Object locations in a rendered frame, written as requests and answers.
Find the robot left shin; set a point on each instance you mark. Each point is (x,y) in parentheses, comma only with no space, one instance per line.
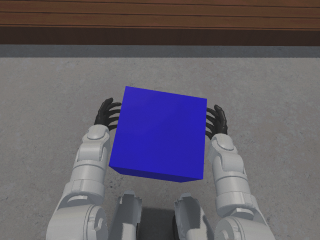
(128,191)

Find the right robot hand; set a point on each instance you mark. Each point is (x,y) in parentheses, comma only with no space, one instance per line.
(219,122)

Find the robot right upper arm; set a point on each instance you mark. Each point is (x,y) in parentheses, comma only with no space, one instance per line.
(235,228)

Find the left robot hand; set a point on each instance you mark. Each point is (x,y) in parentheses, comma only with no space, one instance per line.
(103,115)

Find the robot right thigh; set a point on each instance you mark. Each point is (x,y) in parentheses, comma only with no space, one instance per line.
(190,216)

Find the right robot forearm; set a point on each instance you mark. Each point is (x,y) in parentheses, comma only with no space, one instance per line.
(231,183)

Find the left robot forearm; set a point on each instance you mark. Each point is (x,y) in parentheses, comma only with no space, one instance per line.
(86,185)

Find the carton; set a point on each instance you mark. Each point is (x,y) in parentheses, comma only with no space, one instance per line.
(160,135)

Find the robot left upper arm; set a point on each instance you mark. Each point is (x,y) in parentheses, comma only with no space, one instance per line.
(84,222)

